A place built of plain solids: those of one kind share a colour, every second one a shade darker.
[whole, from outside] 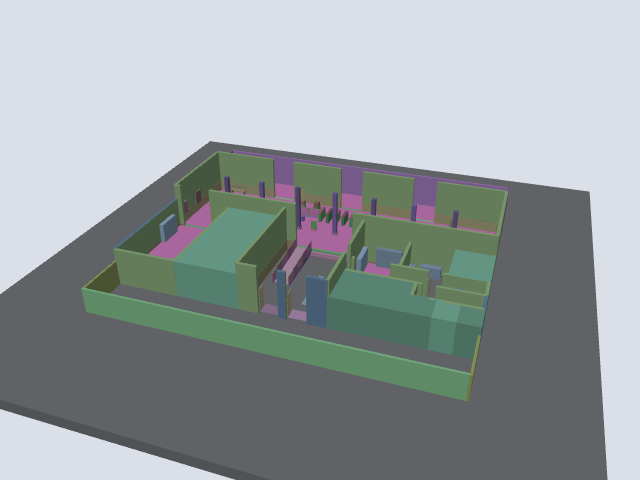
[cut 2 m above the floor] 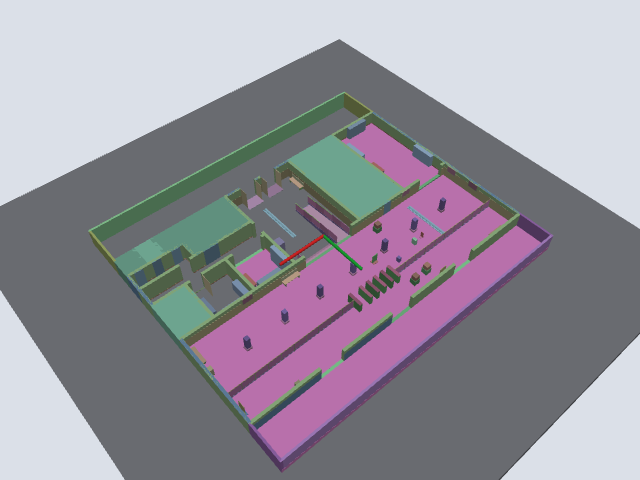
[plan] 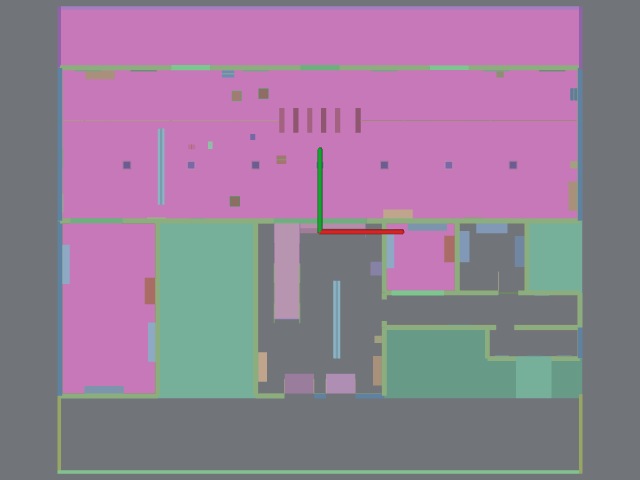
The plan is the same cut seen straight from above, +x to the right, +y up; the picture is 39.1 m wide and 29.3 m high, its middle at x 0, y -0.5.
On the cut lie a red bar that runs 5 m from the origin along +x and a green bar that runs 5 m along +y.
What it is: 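A town's railway station building on one floor; halls 4.6 m high, rooms 3.1 m; gate cabinets 0.30 x 1.5 x 1.02 m, walkways 0.55 and 0.95 m; doors 0.9 to 1.8 m; benches 1.8 x 0.55 x 0.45 m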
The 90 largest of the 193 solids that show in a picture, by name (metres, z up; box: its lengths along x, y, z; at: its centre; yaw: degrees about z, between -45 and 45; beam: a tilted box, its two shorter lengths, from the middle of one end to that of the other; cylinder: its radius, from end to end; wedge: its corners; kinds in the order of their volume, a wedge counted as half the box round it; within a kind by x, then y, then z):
{
 "mass_1": {"box": [6.25, 10.96, 3.67], "at": [-6.92, -4.68, 1.79]},
 "mass_2": {"box": [6.57, 4.46, 3.19], "at": [7.08, -7.93, 1.54]},
 "mass_3": {"box": [2.17, 2.56, 3.19], "at": [11.16, -8.88, 1.54]},
 "mass_4": {"box": [2.16, 2.56, 3.19], "at": [13.05, -8.88, 1.54]},
 "mass_5": {"box": [3.52, 4.67, 3.19], "at": [14.25, -1.53, 1.54]},
 "mass_6": {"box": [2.17, 2.56, 3.19], "at": [14.93, -8.88, 1.54]},
 "ground_1": {"box": [5.69, 10.4, 0.5], "at": [-12.89, -4.68, 0.38]},
 "ground_2": {"box": [31.47, 9.07, 0.5], "at": [0.0, 5.34, 0.23]},
 "ground_3": {"box": [32.05, 3.62, 0.5], "at": [0.0, 11.97, 0.23]},
 "ground_4": {"box": [4.17, 4.11, 0.5], "at": [6.16, -1.53, -0.11]},
 "wall_1": {"box": [0.3, 10.68, 3.67], "at": [-15.87, -4.68, 1.79]},
 "wall_2": {"box": [0.3, 9.35, 5.17], "at": [-15.87, 5.34, 2.54]},
 "wall_3": {"box": [0.63, 0.3, 5.17], "at": [-15.56, 0.66, 2.54]},
 "wall_4": {"box": [5.97, 0.3, 3.67], "at": [-12.89, -10.02, 1.79]},
 "wall_5": {"box": [6.81, 0.3, 5.17], "at": [-12.47, 10.02, 2.54]},
 "wall_6": {"box": [2.13, 0.3, 5.17], "at": [-10.97, 0.66, 2.54]},
 "wall_7": {"box": [0.3, 10.68, 3.67], "at": [-9.91, -4.68, 1.79]},
 "wall_8": {"box": [1.97, 0.3, 5.17], "at": [-8.92, 0.66, 2.54]},
 "wall_9": {"box": [0.9, 0.3, 5.17], "at": [-7.49, 0.66, 2.54]},
 "wall_10": {"box": [3.11, 0.3, 5.17], "at": [-5.49, 0.66, 2.54]},
 "wall_11": {"box": [0.3, 10.68, 4.69], "at": [-3.93, -4.68, 2.29]},
 "wall_12": {"box": [5.46, 0.3, 5.17], "at": [-3.93, 10.02, 2.54]},
 "wall_13": {"box": [1.1, 0.3, 5.17], "at": [-3.38, 0.66, 2.54]},
 "wall_14": {"box": [1.77, 0.3, 4.69], "at": [-3.05, -10.02, 2.29]},
 "wall_15": {"box": [0.72, 0.3, 4.69], "at": [0.0, -10.02, 2.29]},
 "wall_16": {"box": [1.77, 0.3, 4.69], "at": [3.05, -10.02, 2.29]},
 "wall_17": {"box": [1.1, 0.3, 5.17], "at": [3.38, 0.66, 2.54]},
 "wall_18": {"box": [0.3, 4.18, 4.69], "at": [3.93, -7.93, 2.29]},
 "wall_19": {"box": [0.3, 0.4, 4.69], "at": [3.93, -5.64, 2.29]},
 "wall_20": {"box": [0.3, 0.4, 4.69], "at": [3.93, -3.93, 2.29]},
 "wall_21": {"box": [0.3, 4.39, 4.69], "at": [3.93, -1.53, 2.29]},
 "wall_22": {"box": [5.46, 0.3, 5.17], "at": [3.93, 10.02, 2.54]},
 "wall_23": {"box": [3.84, 0.3, 3.19], "at": [5.85, -5.84, 1.54]},
 "wall_24": {"box": [4.45, 0.3, 5.17], "at": [6.16, 0.66, 2.54]},
 "wall_25": {"box": [0.81, 0.3, 3.19], "at": [7.97, -3.73, 1.54]},
 "wall_26": {"box": [0.3, 4.39, 3.19], "at": [8.38, -1.53, 1.54]},
 "wall_27": {"box": [1.6, 0.3, 3.19], "at": [8.57, -5.84, 1.54]},
 "wall_28": {"box": [2.52, 0.3, 3.19], "at": [9.64, -3.73, 1.54]},
 "wall_29": {"box": [0.85, 0.3, 3.19], "at": [9.8, -5.84, 1.54]},
 "wall_30": {"box": [0.3, 1.9, 3.19], "at": [10.22, -6.79, 1.54]},
 "wall_31": {"box": [0.54, 0.3, 3.19], "at": [10.49, -5.84, 1.54]},
 "wall_32": {"box": [4.25, 0.3, 5.17], "at": [10.51, 0.66, 2.54]},
 "wall_33": {"box": [0.9, 0.3, 3.19], "at": [11.12, -7.74, 1.54]},
 "wall_34": {"box": [0.54, 0.3, 3.19], "at": [11.84, -7.74, 1.54]},
 "wall_35": {"box": [0.54, 0.3, 3.19], "at": [12.37, -3.73, 1.54]},
 "wall_36": {"box": [0.55, 0.3, 3.19], "at": [12.38, -7.74, 1.54]},
 "wall_37": {"box": [6.81, 0.3, 5.17], "at": [12.47, 10.02, 2.54]},
 "wall_38": {"box": [0.3, 4.39, 3.19], "at": [12.63, -1.53, 1.54]},
 "wall_39": {"box": [0.9, 0.3, 3.19], "at": [13.54, -3.73, 1.54]},
 "wall_40": {"box": [4.01, 0.3, 3.19], "at": [13.87, -5.84, 1.54]},
 "wall_41": {"box": [3.24, 0.3, 5.17], "at": [14.25, 0.66, 2.54]},
 "wall_42": {"box": [0.9, 0.3, 3.19], "at": [14.92, -7.74, 1.54]},
 "wall_43": {"box": [1.88, 0.3, 3.19], "at": [14.93, -3.73, 1.54]},
 "wall_44": {"box": [0.3, 2.11, 3.19], "at": [15.87, -4.78, 1.54]},
 "wall_45": {"box": [0.3, 9.35, 5.17], "at": [15.87, 5.34, 2.54]},
 "skin_1": {"box": [0.29, 10.66, 3.67], "at": [-15.88, -4.68, 1.79]},
 "skin_2": {"box": [0.29, 9.33, 5.17], "at": [-15.88, 5.34, 2.54]},
 "skin_3": {"box": [0.7, 0.29, 4.69], "at": [0.0, -10.03, 2.29]},
 "skin_4": {"box": [1.75, 0.29, 4.69], "at": [3.05, -10.03, 2.29]},
 "skin_5": {"box": [5.44, 0.29, 1.67], "at": [3.93, 10.03, 0.79]},
 "skin_6": {"box": [6.79, 0.29, 1.67], "at": [12.47, 10.03, 0.79]},
 "skin_7": {"box": [0.29, 1.88, 3.19], "at": [15.88, -6.79, 1.54]},
 "skin_8": {"box": [0.29, 2.09, 3.19], "at": [15.88, -4.78, 1.54]},
 "skin_9": {"box": [0.29, 9.33, 5.17], "at": [15.88, 5.34, 2.54]},
 "trains_wall_1": {"box": [32.05, 0.22, 3.93], "at": [0.0, 13.66, 1.92]},
 "street_wall_1": {"box": [32.05, 0.22, 2.45], "at": [0.0, -14.66, 1.18]},
 "shelving_1": {"box": [0.45, 2.4, 1.95], "at": [-15.5, -1.99, 1.55]},
 "shelving_2": {"box": [2.4, 0.45, 1.95], "at": [-13.17, -9.64, 1.55]},
 "shelving_3": {"box": [0.45, 2.4, 1.95], "at": [-10.28, -6.73, 1.55]},
 "shelving_4": {"box": [0.45, 2.4, 1.95], "at": [4.31, -1.02, 1.06]},
 "shelving_5": {"box": [2.4, 0.45, 1.95], "at": [6.56, 0.29, 1.06]},
 "trains_end_1": {"box": [0.22, 3.85, 3.93], "at": [-15.91, 11.84, 1.92]},
 "trains_end_2": {"box": [0.22, 3.85, 3.93], "at": [15.91, 11.84, 1.92]},
 "column_1": {"box": [0.42, 0.42, 4.42], "at": [-11.79, 4.07, 2.91]},
 "column_2": {"box": [0.42, 0.42, 4.42], "at": [-7.86, 4.07, 2.91]},
 "column_3": {"box": [0.42, 0.42, 4.42], "at": [-3.93, 4.07, 2.91]},
 "column_4": {"box": [0.42, 0.42, 4.42], "at": [0.0, 4.07, 2.91]},
 "column_5": {"box": [0.42, 0.42, 4.42], "at": [3.93, 4.07, 2.91]},
 "column_6": {"box": [0.42, 0.42, 4.42], "at": [7.86, 4.07, 2.91]},
 "column_7": {"box": [0.42, 0.42, 4.42], "at": [11.79, 4.07, 2.91]},
 "street_end_1": {"box": [0.22, 4.85, 2.45], "at": [-15.91, -12.34, 1.18]},
 "street_end_2": {"box": [0.22, 4.85, 2.45], "at": [15.91, -12.34, 1.18]},
 "cyclerack_1": {"box": [0.6, 1.9, 1.15], "at": [8.83, -0.9, 0.53]},
 "cyclerack_2": {"box": [1.9, 0.6, 1.15], "at": [10.49, 0.21, 0.53]},
 "cyclerack_3": {"box": [0.6, 1.9, 1.15], "at": [12.19, -1.2, 0.53]},
 "ramp_1": {"wedge": [[-2.77, -5.29, -0.05], [-2.77, -5.29, 0.0], [-2.77, 0.51, -0.05], [-2.77, 0.51, 0.48], [-1.27, -5.29, -0.05], [-1.27, -5.29, 0.0], [-1.27, 0.51, -0.05], [-1.27, 0.51, 0.48]]},
 "sill_1": {"box": [3.2, 0.32, 0.68], "at": [-13.64, 0.66, 0.29]},
 "sill_2": {"box": [5.66, 0.32, 0.53], "at": [0.0, 0.66, 0.22]},
 "ticketmachine_1": {"box": [0.7, 0.85, 1.95], "at": [3.43, -2.25, 0.93]},
 "gatecabinet_1": {"box": [0.3, 1.5, 1.07], "at": [-2.33, 6.8, 0.97]}
}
